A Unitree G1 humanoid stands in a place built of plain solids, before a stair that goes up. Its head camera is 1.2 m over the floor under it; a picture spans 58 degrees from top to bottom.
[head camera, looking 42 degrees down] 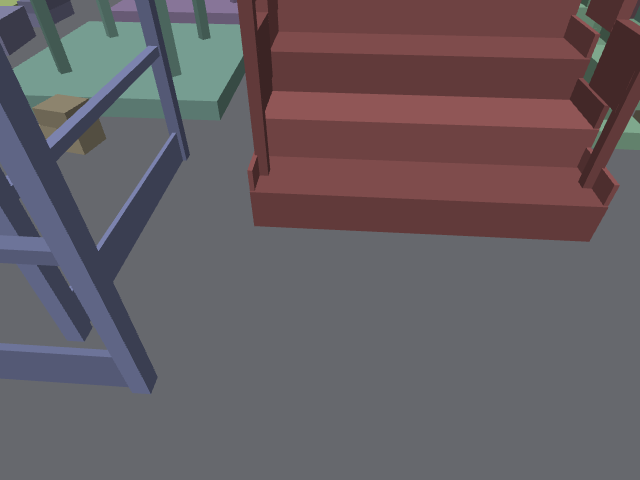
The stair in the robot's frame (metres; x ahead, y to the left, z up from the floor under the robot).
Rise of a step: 0.18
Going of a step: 0.28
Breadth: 1.40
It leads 4 degrees to the right of straight ahead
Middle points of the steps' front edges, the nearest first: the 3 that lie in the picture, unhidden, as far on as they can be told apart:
1.37 -0.41 0.18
1.65 -0.43 0.36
1.93 -0.45 0.54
